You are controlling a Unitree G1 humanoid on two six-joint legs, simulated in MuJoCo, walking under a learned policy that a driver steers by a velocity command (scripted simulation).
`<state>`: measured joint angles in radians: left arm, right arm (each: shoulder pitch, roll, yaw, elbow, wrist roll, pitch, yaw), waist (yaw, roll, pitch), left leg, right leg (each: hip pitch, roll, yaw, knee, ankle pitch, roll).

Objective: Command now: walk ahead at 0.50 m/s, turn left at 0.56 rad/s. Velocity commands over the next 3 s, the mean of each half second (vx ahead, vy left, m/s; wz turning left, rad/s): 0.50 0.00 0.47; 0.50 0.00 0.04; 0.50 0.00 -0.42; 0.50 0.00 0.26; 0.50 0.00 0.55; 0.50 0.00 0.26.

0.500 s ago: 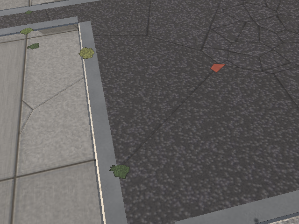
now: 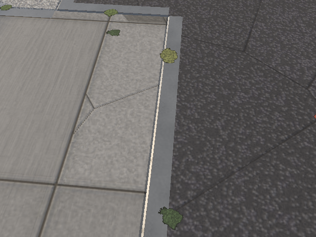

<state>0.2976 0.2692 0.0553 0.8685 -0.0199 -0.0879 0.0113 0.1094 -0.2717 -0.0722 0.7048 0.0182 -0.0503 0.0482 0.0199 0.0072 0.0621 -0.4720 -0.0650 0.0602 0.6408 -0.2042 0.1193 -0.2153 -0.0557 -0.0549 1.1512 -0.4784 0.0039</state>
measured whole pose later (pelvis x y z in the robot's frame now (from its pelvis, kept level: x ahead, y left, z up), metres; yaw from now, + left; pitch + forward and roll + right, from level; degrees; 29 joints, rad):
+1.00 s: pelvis +0.53 +0.07 +0.01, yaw +13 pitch +3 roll +0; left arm 0.40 0.29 0.04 0.88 -0.03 -0.06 0.00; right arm 0.05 -0.24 -0.04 0.64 0.00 -0.10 0.02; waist 0.07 -0.02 0.02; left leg -0.46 0.00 0.04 0.56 -0.15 0.05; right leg -0.22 0.00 0.06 0.93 -0.49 -0.02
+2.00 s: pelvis +1.07 +0.09 +0.00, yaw +9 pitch +2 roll -2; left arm 0.31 0.27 0.08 0.86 -0.01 -0.05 0.02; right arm 0.10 -0.24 -0.05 0.76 0.02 -0.04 0.06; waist 0.05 0.02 0.03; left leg -0.58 0.03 0.06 0.62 -0.09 0.09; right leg 0.12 0.00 -0.25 0.30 -0.43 0.01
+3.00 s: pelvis +1.58 +0.30 +0.01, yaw +34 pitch +3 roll -2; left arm 0.41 0.30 0.06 0.89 -0.03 -0.06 -0.01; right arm 0.04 -0.26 -0.03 0.63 0.01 -0.07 0.03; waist 0.10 0.02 0.01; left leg -0.47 0.03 0.00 0.49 -0.07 0.06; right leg 0.02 -0.01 -0.04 0.35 -0.39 0.02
